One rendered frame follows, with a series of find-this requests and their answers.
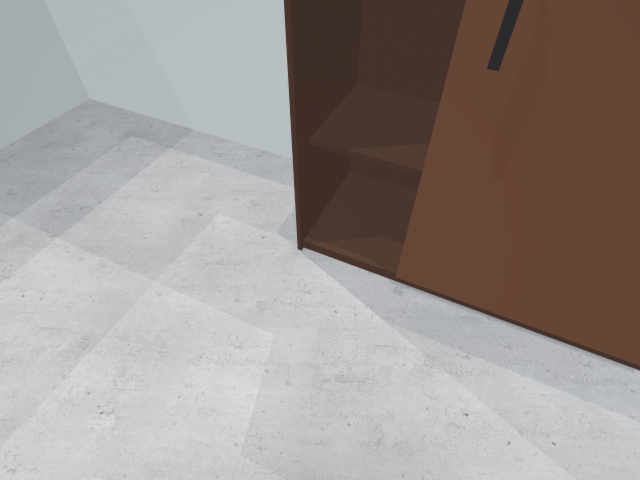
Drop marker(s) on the wardrobe door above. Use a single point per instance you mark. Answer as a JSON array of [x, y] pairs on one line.
[[528, 204]]

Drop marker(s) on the handle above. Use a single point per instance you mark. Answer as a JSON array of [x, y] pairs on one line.
[[504, 34]]

